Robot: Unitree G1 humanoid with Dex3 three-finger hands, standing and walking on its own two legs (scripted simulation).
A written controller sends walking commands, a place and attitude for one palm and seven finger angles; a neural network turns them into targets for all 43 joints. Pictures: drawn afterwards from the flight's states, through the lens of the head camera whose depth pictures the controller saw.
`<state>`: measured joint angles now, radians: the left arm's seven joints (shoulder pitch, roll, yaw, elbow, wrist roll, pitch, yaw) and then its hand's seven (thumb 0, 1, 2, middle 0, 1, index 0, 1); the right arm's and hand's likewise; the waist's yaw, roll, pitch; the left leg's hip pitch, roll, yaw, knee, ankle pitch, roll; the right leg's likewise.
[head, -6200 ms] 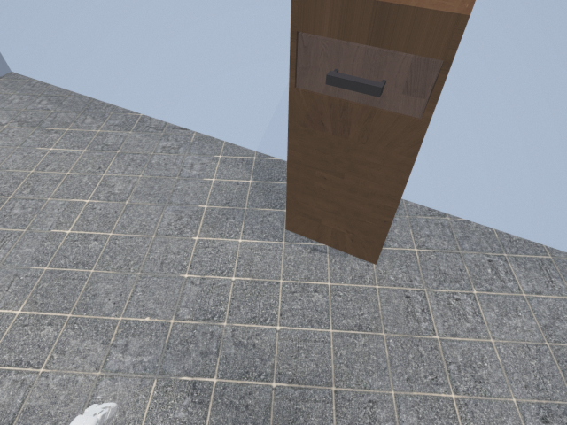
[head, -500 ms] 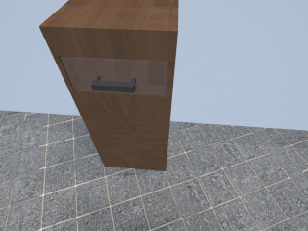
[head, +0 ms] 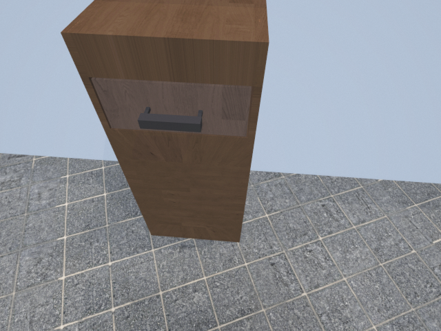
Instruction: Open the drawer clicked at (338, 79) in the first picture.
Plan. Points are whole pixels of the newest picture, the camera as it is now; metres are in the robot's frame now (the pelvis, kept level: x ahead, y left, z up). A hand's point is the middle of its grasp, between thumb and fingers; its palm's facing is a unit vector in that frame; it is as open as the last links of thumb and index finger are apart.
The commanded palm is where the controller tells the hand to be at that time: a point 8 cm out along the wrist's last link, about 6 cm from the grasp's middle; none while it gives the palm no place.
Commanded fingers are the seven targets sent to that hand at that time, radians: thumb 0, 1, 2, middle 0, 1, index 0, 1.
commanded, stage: shuffle to correct the standing spot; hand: left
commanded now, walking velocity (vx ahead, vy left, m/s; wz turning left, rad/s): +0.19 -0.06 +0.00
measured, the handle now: (172, 117) +0.59 +0.16 +0.03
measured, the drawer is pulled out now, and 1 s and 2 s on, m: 0.00 0.00 0.00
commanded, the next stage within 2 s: come to a stop and stand still in 0.12 s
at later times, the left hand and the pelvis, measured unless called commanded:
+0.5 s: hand out of the picture +0.03 +0.14 -0.19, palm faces +0.06 -0.99 -0.15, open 7.4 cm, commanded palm none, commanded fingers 0.00 0.90 0.90 -0.20 -0.30 -0.20 -0.30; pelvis +0.08 -0.01 -0.01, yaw -1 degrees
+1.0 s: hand out of the picture +0.12 +0.14 -0.18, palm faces +0.07 -0.98 -0.19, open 7.3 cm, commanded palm none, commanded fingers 0.00 0.90 0.90 -0.20 -0.30 -0.20 -0.30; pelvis +0.06 -0.04 +0.00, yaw +2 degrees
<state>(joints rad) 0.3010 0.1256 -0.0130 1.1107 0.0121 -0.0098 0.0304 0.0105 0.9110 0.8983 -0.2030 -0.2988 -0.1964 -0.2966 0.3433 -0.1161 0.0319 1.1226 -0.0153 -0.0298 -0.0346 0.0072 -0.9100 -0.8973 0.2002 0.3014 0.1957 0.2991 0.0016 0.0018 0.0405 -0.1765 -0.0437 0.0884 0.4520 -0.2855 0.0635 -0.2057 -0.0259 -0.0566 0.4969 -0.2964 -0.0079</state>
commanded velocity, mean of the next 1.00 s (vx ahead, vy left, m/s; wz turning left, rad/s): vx -0.03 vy -0.01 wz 0.00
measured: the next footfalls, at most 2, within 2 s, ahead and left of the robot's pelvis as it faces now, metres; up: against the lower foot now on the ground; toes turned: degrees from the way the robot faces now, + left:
right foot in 0.66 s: +0.11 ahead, -0.14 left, +0.00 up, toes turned -2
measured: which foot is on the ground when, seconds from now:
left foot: down 0.00-1.00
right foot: down 0.00-0.44, up 0.46-0.64, down 0.66-1.00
